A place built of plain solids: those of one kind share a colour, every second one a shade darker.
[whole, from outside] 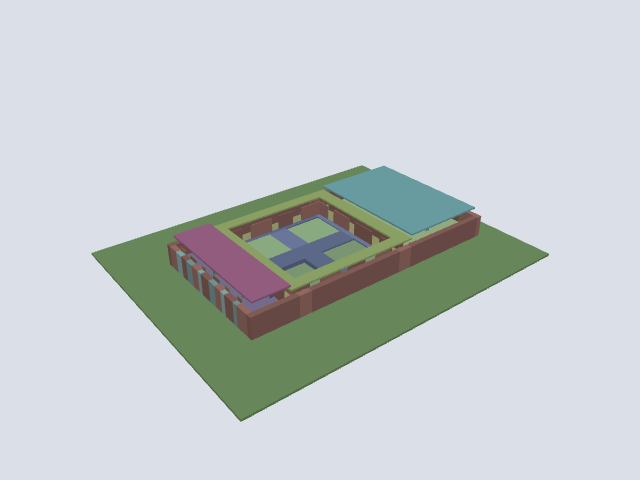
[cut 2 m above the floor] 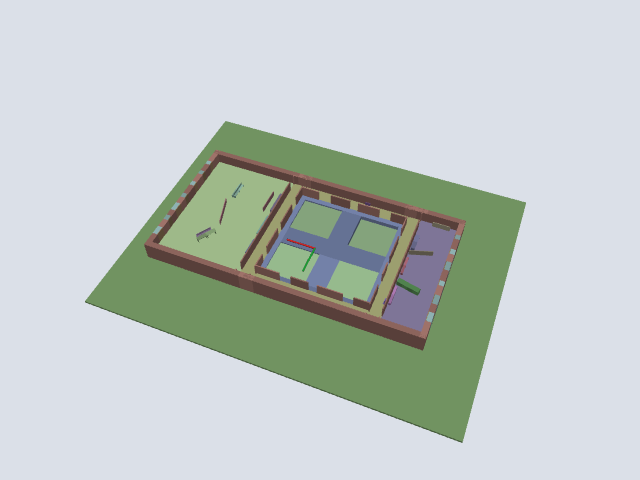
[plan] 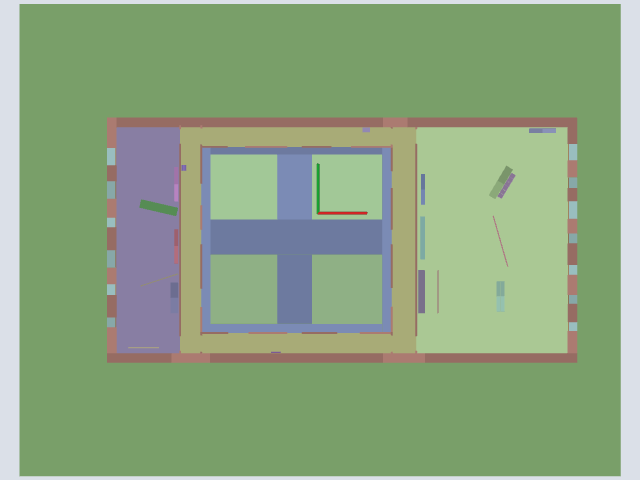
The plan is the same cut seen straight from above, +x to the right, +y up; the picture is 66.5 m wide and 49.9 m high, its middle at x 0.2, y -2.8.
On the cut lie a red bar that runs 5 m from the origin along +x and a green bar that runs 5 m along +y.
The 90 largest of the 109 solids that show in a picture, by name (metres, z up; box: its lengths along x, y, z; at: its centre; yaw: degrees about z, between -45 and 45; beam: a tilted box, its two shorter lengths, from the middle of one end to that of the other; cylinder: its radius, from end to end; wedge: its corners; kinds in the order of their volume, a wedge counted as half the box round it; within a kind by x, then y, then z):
{
 "ground_under_all_1": {"box": [62.52, 49.11, 0.4], "at": [0.22, -2.82, -1.55]},
 "wall_1": {"box": [1.0, 3.7, 4.0], "at": [-21.44, -13.72, 0.6]},
 "wall_2": {"box": [1.0, 2.36, 4.0], "at": [-21.44, -9.69, 0.6]},
 "wall_3": {"box": [1.0, 1.74, 4.0], "at": [-21.44, -6.54, 0.6]},
 "wall_4": {"box": [1.0, 2.39, 4.0], "at": [-21.44, -2.67, 0.6]},
 "wall_5": {"box": [1.0, 1.98, 4.0], "at": [-21.44, 0.51, 0.6]},
 "wall_6": {"box": [1.0, 1.67, 4.0], "at": [-21.44, 4.13, 0.6]},
 "wall_7": {"box": [1.0, 3.16, 4.0], "at": [-21.44, 8.35, 0.6]},
 "wall_8": {"box": [8.5, 1.0, 4.0], "at": [-17.69, -15.07, 0.6]},
 "wall_9": {"box": [8.5, 1.0, 4.0], "at": [-17.69, 9.43, 0.6]},
 "wall_10": {"box": [0.2, 20.02, 4.0], "at": [-14.34, -2.81, 0.6]},
 "wall_11": {"box": [4.0, 1.0, 4.0], "at": [-13.24, -15.07, 0.6]},
 "wall_12": {"box": [4.0, 1.0, 4.0], "at": [-13.24, 9.43, 0.6]},
 "wall_13": {"box": [0.2, 2.95, 4.0], "at": [-12.14, -11.24, 0.6]},
 "wall_14": {"box": [0.2, 2.8, 4.0], "at": [-12.14, -11.17, 0.6]},
 "wall_15": {"box": [0.2, 4.62, 4.0], "at": [-12.14, -5.56, 0.6]},
 "wall_16": {"box": [0.2, 2.55, 4.0], "at": [-12.14, -0.47, 0.6]},
 "wall_17": {"box": [0.2, 4.08, 4.0], "at": [-12.14, 5.09, 0.6]},
 "wall_18": {"box": [2.85, 0.2, 4.0], "at": [-10.82, 6.88, 0.6]},
 "wall_19": {"box": [2.9, 0.2, 4.0], "at": [-10.79, -12.47, 0.6]},
 "wall_20": {"box": [4.4, 0.2, 4.0], "at": [-5.39, 6.88, 0.6]},
 "wall_21": {"box": [4.05, 0.2, 4.0], "at": [-5.22, -12.47, 0.6]},
 "wall_22": {"box": [21.6, 1.0, 4.0], "at": [-2.24, -15.07, 0.6]},
 "wall_23": {"box": [21.6, 1.0, 4.0], "at": [-2.24, 9.43, 0.6]},
 "wall_24": {"box": [3.1, 0.2, 4.0], "at": [-0.14, 6.88, 0.6]},
 "wall_25": {"box": [3.67, 0.2, 4.0], "at": [0.15, -12.47, 0.6]},
 "wall_26": {"box": [4.35, 0.2, 4.0], "at": [5.58, 6.88, 0.6]},
 "wall_27": {"box": [3.43, 0.2, 4.0], "at": [6.05, -12.47, 0.6]},
 "wall_28": {"box": [0.2, 2.98, 4.0], "at": [7.66, -11.23, 0.6]},
 "wall_29": {"box": [0.2, 2.83, 4.0], "at": [7.66, -11.16, 0.6]},
 "wall_30": {"box": [0.2, 4.55, 4.0], "at": [7.66, -5.52, 0.6]},
 "wall_31": {"box": [0.2, 4.35, 4.0], "at": [7.66, 0.43, 0.6]},
 "wall_32": {"box": [0.2, 4.35, 4.0], "at": [7.66, 0.43, 0.6]},
 "wall_33": {"box": [0.2, 2.63, 4.0], "at": [7.66, 5.67, 0.6]},
 "wall_34": {"box": [0.2, 2.77, 4.0], "at": [7.66, 5.74, 0.6]},
 "wall_35": {"box": [4.35, 1.0, 4.0], "at": [8.93, -15.07, 0.6]},
 "wall_36": {"box": [4.35, 1.0, 4.0], "at": [8.93, 9.43, 0.6]},
 "wall_37": {"box": [0.2, 20.02, 4.0], "at": [10.21, -2.81, 0.6]},
 "wall_38": {"box": [17.64, 1.0, 4.0], "at": [18.12, -15.07, 0.6]},
 "wall_39": {"box": [17.64, 1.0, 4.0], "at": [18.12, 9.43, 0.6]},
 "wall_40": {"box": [1.0, 3.31, 4.0], "at": [26.44, -13.92, 0.6]},
 "wall_41": {"box": [1.0, 1.94, 4.0], "at": [26.44, -10.39, 0.6]},
 "wall_42": {"box": [1.0, 2.12, 4.0], "at": [26.44, -7.46, 0.6]},
 "wall_43": {"box": [1.0, 2.27, 4.0], "at": [26.44, -4.26, 0.6]},
 "wall_44": {"box": [1.0, 1.55, 4.0], "at": [26.44, -1.35, 0.6]},
 "wall_45": {"box": [1.0, 1.39, 4.0], "at": [26.44, 1.92, 0.6]},
 "wall_46": {"box": [1.0, 1.78, 4.0], "at": [26.44, 4.6, 0.6]},
 "wall_47": {"box": [1.0, 2.74, 4.0], "at": [26.44, 8.56, 0.6]},
 "floor_refectory_1": {"box": [15.84, 23.7, 1.4], "at": [18.12, -2.82, -0.7]},
 "floor_corr_1": {"box": [2.2, 23.7, 1.4], "at": [-13.24, -2.82, -0.7]},
 "floor_corr_2": {"box": [19.8, 2.2, 1.4], "at": [-2.24, -13.57, -0.7]},
 "floor_corr_3": {"box": [19.8, 2.15, 1.4], "at": [-2.24, 7.96, -0.7]},
 "floor_corr_4": {"box": [2.55, 23.7, 1.4], "at": [8.93, -2.82, -0.7]},
 "floor_gang_1": {"box": [0.95, 19.35, 1.4], "at": [-11.67, -2.79, -0.7]},
 "floor_gang_2": {"box": [3.6, 7.2, 1.4], "at": [-2.44, -7.92, -0.7]},
 "floor_gang_3": {"box": [3.6, 6.75, 1.4], "at": [-2.44, 2.71, -0.7]},
 "floor_gang_4": {"box": [17.85, 0.95, 1.4], "at": [-2.27, -11.99, -0.7]},
 "floor_gang_5": {"box": [17.85, 3.65, 1.4], "at": [-2.27, -2.5, -0.7]},
 "floor_gang_6": {"box": [17.85, 0.8, 1.4], "at": [-2.27, 6.48, -0.7]},
 "floor_gang_7": {"box": [1.0, 19.35, 1.4], "at": [7.16, -2.79, -0.7]},
 "floor_breakhall_1": {"box": [6.7, 23.7, 1.4], "at": [-17.69, -2.82, -0.7]},
 "step_tier_1": {"box": [6.95, 7.2, 0.6], "at": [-7.72, -7.92, -1.1]},
 "step_tier_2": {"box": [6.95, 6.75, 1.4], "at": [-7.72, 2.71, -0.7]},
 "step_tier_3": {"box": [7.3, 7.2, 1.11], "at": [3.01, -7.92, -0.84]},
 "step_tier_4": {"box": [7.3, 6.75, 1.2], "at": [3.01, 2.71, -0.8]},
 "ceil_refectory_1": {"box": [15.84, 23.7, 0.3], "at": [18.12, -2.82, 4.15]},
 "ceil_corr_1": {"box": [2.2, 23.7, 0.3], "at": [-13.24, -2.82, 3.4]},
 "ceil_corr_2": {"box": [19.8, 2.2, 0.3], "at": [-2.24, -13.57, 3.4]},
 "ceil_corr_3": {"box": [19.8, 2.15, 0.3], "at": [-2.24, 7.96, 3.4]},
 "ceil_corr_4": {"box": [2.55, 23.7, 0.3], "at": [8.93, -2.82, 3.4]},
 "wall_mass_1": {"box": [0.85, 1.0, 4.0], "at": [-21.52, -11.37, 0.6]},
 "wall_mass_2": {"box": [0.85, 1.1, 4.0], "at": [-21.52, -7.96, 0.6]},
 "wall_mass_3": {"box": [0.85, 1.8, 4.0], "at": [-21.52, -4.77, 0.6]},
 "wall_mass_4": {"box": [0.85, 1.0, 4.0], "at": [-21.52, -0.98, 0.6]},
 "wall_mass_5": {"box": [0.85, 1.8, 4.0], "at": [-21.52, 2.4, 0.6]},
 "wall_mass_6": {"box": [0.85, 1.8, 4.0], "at": [-21.52, 5.87, 0.6]},
 "wall_mass_7": {"box": [0.85, 0.9, 4.0], "at": [26.52, -11.81, 0.6]},
 "wall_mass_8": {"box": [0.85, 0.9, 4.0], "at": [26.52, -8.97, 0.6]},
 "wall_mass_9": {"box": [0.85, 1.0, 4.0], "at": [26.52, -5.9, 0.6]},
 "wall_mass_10": {"box": [0.85, 1.0, 4.0], "at": [26.52, -2.63, 0.6]},
 "wall_mass_11": {"box": [0.85, 1.8, 4.0], "at": [26.52, 0.32, 0.6]},
 "wall_mass_12": {"box": [0.85, 1.1, 4.0], "at": [26.52, 3.16, 0.6]},
 "wall_mass_13": {"box": [0.85, 1.7, 4.0], "at": [26.52, 6.34, 0.6]},
 "ceil_breakhall_1": {"box": [6.7, 23.7, 0.3], "at": [-17.69, -2.82, 4.25]},
 "rail_bars_ref_1": {"box": [0.12, 4.49, 2.4], "at": [12.47, -8.18, -0.2]},
 "rail_bars_ref_2": {"box": [0.12, 5.5, 2.4], "at": [18.96, -2.92, -0.2], "yaw": 16.0},
 "rail_bars_1": {"box": [3.2, 0.12, 2.45], "at": [-18.14, -13.99, -0.17]},
 "rail_bars_2": {"box": [4.1, 0.12, 2.45], "at": [-16.51, -6.95, -0.17], "yaw": 18.0},
 "door_leaf_1": {"box": [0.12, 1.8, 4.67], "at": [26.03, 0.32, 0.94]},
 "door_leaf_2": {"box": [0.12, 1.7, 4.67], "at": [26.03, 6.34, 0.94]}
}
